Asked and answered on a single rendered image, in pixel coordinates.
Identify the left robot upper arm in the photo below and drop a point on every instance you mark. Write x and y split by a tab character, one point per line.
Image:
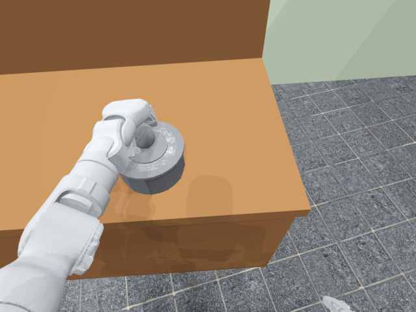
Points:
63	243

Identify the table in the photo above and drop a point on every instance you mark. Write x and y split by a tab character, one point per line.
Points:
199	64

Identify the knob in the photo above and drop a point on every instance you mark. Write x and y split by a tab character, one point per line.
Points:
145	137

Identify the right robot hand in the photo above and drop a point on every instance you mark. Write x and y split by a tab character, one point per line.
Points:
335	305

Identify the lid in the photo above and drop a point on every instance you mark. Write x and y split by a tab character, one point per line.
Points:
160	158

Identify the pot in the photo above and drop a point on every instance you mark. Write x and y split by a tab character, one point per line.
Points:
157	185

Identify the left robot forearm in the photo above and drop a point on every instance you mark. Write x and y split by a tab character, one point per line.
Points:
88	185

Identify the left robot hand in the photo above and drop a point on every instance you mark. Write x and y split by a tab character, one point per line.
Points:
139	111

